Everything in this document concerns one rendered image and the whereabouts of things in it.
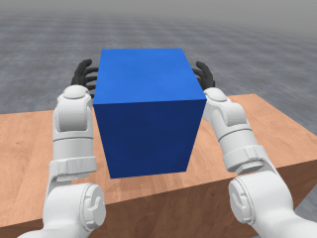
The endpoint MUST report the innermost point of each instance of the robot left forearm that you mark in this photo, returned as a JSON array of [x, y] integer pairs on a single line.
[[73, 136]]

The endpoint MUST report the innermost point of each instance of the carton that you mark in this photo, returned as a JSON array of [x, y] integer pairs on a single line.
[[148, 106]]

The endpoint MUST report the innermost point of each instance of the right robot upper arm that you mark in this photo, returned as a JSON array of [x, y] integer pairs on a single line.
[[263, 201]]

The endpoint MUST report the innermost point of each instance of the pedestal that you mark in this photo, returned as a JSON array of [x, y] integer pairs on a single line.
[[191, 204]]

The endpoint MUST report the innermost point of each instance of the robot right forearm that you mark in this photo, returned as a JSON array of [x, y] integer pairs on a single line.
[[242, 152]]

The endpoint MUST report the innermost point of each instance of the left robot upper arm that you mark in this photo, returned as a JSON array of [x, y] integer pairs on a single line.
[[72, 211]]

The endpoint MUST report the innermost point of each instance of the left robot hand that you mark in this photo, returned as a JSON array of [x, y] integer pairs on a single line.
[[80, 73]]

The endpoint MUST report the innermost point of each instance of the right robot hand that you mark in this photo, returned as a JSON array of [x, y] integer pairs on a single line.
[[206, 77]]

